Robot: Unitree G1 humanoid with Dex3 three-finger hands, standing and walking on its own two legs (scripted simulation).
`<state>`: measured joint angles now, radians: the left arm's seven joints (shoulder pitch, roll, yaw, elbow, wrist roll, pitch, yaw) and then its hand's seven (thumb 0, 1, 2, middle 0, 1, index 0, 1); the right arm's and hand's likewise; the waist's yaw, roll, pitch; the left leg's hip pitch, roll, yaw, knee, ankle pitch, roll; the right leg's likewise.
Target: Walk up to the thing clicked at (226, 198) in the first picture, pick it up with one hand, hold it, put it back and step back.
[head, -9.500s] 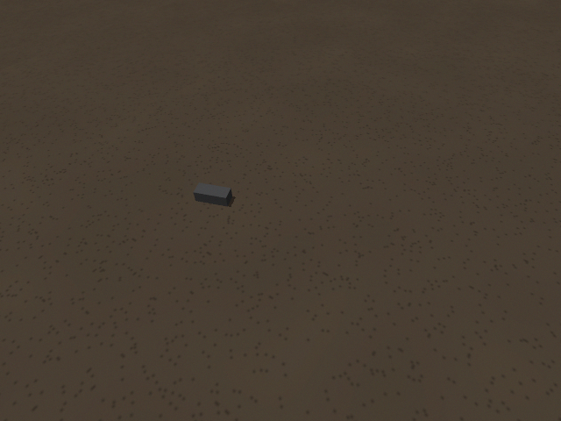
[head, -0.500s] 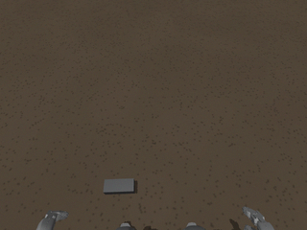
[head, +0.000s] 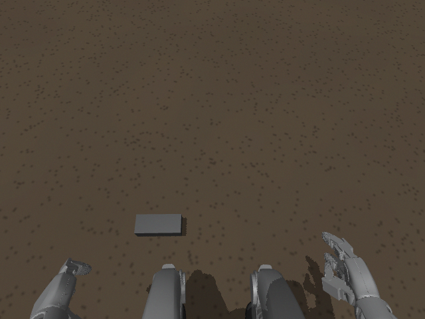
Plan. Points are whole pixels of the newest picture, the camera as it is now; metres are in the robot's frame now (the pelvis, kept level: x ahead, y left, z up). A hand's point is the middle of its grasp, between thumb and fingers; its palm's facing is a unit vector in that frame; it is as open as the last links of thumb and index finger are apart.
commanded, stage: rise first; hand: left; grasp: from above
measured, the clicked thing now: (159, 225) +0.44 +0.20 -0.59
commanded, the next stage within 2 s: none
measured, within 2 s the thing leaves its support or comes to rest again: neither
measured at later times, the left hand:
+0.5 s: hand (118, 254) +0.30 +0.27 -0.34, palm faces -0.48 -0.27 -0.83, open 14.1 cm
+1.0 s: hand (129, 238) +0.36 +0.26 -0.41, palm faces -0.47 -0.04 -0.88, open 14.2 cm
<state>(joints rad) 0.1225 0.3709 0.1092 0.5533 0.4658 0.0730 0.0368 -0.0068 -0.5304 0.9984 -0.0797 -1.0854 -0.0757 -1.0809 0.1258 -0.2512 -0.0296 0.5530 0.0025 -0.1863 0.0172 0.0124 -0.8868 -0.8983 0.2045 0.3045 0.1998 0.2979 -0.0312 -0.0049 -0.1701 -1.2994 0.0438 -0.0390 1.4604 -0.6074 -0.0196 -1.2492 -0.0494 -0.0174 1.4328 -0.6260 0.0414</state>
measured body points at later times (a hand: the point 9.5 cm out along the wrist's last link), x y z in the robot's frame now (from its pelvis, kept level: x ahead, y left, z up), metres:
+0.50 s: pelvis -0.06 -0.01 -0.19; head +0.14 +0.01 +0.21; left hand +0.32 +0.28 -0.29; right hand +0.05 -0.28 -0.32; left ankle +0.03 +0.13 -0.58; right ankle +0.02 -0.15 -0.58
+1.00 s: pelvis -0.07 +0.00 -0.25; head +0.14 +0.04 +0.14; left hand +0.38 +0.26 -0.36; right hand +0.00 -0.28 -0.37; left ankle +0.03 +0.13 -0.58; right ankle +0.02 -0.15 -0.58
